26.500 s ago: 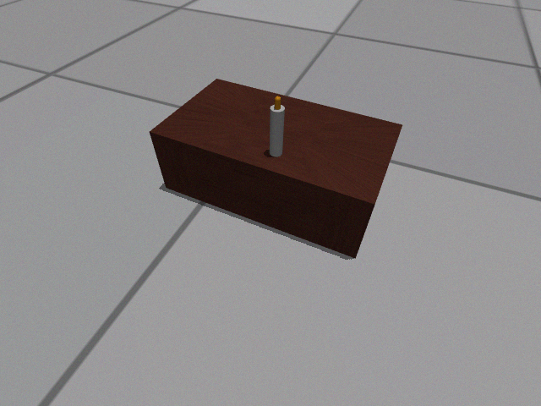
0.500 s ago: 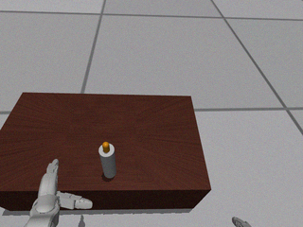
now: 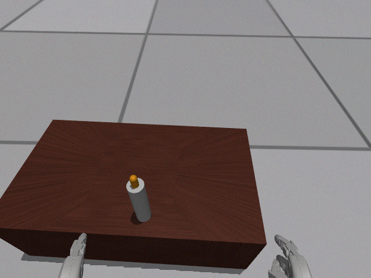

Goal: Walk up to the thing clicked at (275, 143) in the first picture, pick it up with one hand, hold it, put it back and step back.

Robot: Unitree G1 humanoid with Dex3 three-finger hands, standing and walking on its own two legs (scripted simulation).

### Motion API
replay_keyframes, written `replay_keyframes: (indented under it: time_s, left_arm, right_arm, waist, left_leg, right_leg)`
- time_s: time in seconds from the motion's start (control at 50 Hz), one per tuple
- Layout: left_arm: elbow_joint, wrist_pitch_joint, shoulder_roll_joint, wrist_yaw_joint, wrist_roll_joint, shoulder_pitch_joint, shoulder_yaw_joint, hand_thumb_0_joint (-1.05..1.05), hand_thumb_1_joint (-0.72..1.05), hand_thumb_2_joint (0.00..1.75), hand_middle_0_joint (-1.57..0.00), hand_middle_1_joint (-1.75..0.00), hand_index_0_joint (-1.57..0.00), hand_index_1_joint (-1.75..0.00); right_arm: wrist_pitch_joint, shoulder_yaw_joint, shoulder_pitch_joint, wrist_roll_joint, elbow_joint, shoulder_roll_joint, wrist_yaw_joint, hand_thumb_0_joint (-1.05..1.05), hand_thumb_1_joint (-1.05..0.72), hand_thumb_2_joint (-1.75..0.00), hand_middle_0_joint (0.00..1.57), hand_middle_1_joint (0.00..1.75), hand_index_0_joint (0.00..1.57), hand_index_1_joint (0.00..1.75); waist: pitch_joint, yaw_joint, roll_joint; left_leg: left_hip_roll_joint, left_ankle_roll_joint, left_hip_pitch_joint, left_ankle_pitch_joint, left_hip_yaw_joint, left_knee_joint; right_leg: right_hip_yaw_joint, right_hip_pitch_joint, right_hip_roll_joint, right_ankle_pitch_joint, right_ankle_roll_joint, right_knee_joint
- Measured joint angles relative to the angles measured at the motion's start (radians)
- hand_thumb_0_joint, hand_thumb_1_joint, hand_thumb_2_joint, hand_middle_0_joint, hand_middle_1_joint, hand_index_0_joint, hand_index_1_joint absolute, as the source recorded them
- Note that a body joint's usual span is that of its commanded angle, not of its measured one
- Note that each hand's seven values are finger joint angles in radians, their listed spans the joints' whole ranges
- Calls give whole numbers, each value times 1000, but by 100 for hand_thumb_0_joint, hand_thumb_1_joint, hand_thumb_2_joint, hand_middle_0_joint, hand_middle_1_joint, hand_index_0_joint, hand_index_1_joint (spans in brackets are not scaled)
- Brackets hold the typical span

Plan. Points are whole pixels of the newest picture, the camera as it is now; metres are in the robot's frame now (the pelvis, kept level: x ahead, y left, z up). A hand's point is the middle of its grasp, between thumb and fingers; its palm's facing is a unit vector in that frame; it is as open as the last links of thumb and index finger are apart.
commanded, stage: home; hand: left
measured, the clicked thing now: (139, 198) +0.45 +0.17 -0.25
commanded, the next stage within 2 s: stand in 1.72 s
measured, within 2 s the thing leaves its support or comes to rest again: neither
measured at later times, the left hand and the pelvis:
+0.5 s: hand out of the picture +0.09 +0.26 -0.11, palm faces -0.01 -0.92 -0.39, open 17.5 cm; pelvis +0.00 +0.01 +0.02, yaw +0 degrees
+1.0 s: hand out of the picture +0.01 +0.27 -0.12, palm faces -0.02 -0.93 -0.38, open 17.4 cm; pelvis -0.02 +0.02 +0.04, yaw +1 degrees
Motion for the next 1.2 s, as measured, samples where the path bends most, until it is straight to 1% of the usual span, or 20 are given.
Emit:
replay_keyframes:
  time_s: [0.16, 0.18, 0.2, 0.22, 0.24, 0.28, 0.34, 0.46, 0.56, 0.68, 0.92, 1.2]
  left_arm:
    - [-1, 6, -7, -2, 4, 29, -8, -1, -55, 5, -5, -5, -6, -5]
    - [36, -18, -2, -13, 26, 14, -8, -1, -56, 5, -5, -5, -6, -5]
    - [100, -46, 8, -30, 49, -12, -9, -1, -56, 5, -5, -5, -6, -5]
    - [168, -66, 22, -48, 66, -37, -10, -1, -56, 5, -5, -5, -6, -5]
    - [230, -80, 35, -64, 77, -57, -9, -1, -56, 4, -5, -5, -6, -5]
    - [332, -103, 56, -87, 83, -80, -5, -1, -56, 4, -5, -5, -6, -5]
    - [441, -131, 80, -105, 80, -86, 3, -1, -56, 4, -5, -5, -6, -5]
    - [599, -158, 114, -106, 70, -98, 14, -1, -56, 4, -5, -5, -6, -5]
    - [689, -162, 128, -103, 64, -115, 16, 0, -56, 4, -5, -5, -6, -5]
    - [781, -160, 128, -104, 60, -135, 9, 0, -55, 5, -5, -5, -6, -5]
    - [903, -162, 123, -113, 59, -151, -5, 0, -55, 5, -5, -5, -6, -5]
    - [955, -165, 126, -117, 54, -172, -7, 0, -54, 5, -5, -5, -6, -5]
  right_arm:
    - [-1, -11, 49, 4, 15, -6, 4, 1, -90, -90, 20, 30, 20, 30]
    - [-3, -18, 45, -21, 35, -6, 15, 1, -90, -90, 20, 30, 20, 30]
    - [5, -22, 35, -47, 71, -10, 33, 1, -90, -90, 20, 30, 20, 30]
    - [20, -23, 26, -65, 110, -17, 53, 1, -90, -90, 20, 30, 20, 30]
    - [36, -25, 19, -77, 145, -25, 71, 1, -90, -90, 20, 30, 20, 30]
    - [58, -35, 21, -85, 194, -40, 99, 1, -90, -90, 20, 30, 20, 30]
    - [65, -53, 37, -81, 239, -65, 123, 1, -90, -90, 20, 30, 20, 30]
    - [76, -74, 47, -74, 313, -100, 134, 1, -90, -90, 20, 30, 20, 30]
    - [84, -72, 41, -69, 366, -106, 139, 1, -90, -90, 20, 30, 20, 30]
    - [84, -61, 25, -61, 426, -104, 141, 1, -90, -90, 20, 30, 20, 30]
    - [82, -48, -8, -51, 497, -113, 145, 1, -90, -90, 20, 30, 20, 30]
    - [79, -42, -24, -42, 540, -132, 145, 1, -90, -90, 20, 30, 20, 30]
  waist:
    - [-10, -12, 2]
    - [1, -10, 0]
    - [11, -6, -5]
    - [16, -2, -10]
    - [15, 0, -14]
    - [14, 4, -14]
    - [13, 4, -7]
    - [30, 1, 4]
    - [53, 5, 4]
    - [73, 12, 1]
    - [81, 20, 6]
    - [88, 17, 7]
  left_leg:
    - [1, 5, -10, -7, 11, 16]
    - [0, 5, 2, -5, 12, 12]
    - [-4, 6, 22, 0, 14, 0]
    - [-8, 7, 41, 6, 17, -14]
    - [-11, 9, 58, 11, 20, -28]
    - [-15, 12, 92, 21, 21, -55]
    - [-20, 14, 143, 36, 23, -98]
    - [-30, 20, 228, 84, 22, -194]
    - [-35, 24, 276, 130, 20, -271]
    - [-42, 28, 321, 177, 20, -346]
    - [-49, 31, 354, 225, 19, -417]
    - [-42, 25, 357, 241, 15, -444]
  right_leg:
    - [11, -13, 2, -1, 4, 14]
    - [12, -2, 0, 0, 4, 12]
    - [14, 15, -3, 2, 3, 5]
    - [17, 31, -7, 4, 3, -2]
    - [20, 45, -10, 6, 3, -10]
    - [21, 77, -14, 12, 6, -31]
    - [22, 127, -18, 25, 11, -71]
    - [20, 214, -27, 69, 20, -165]
    - [17, 266, -30, 116, 26, -247]
    - [17, 312, -36, 161, 31, -320]
    - [16, 342, -43, 204, 35, -383]
    - [11, 345, -36, 218, 29, -408]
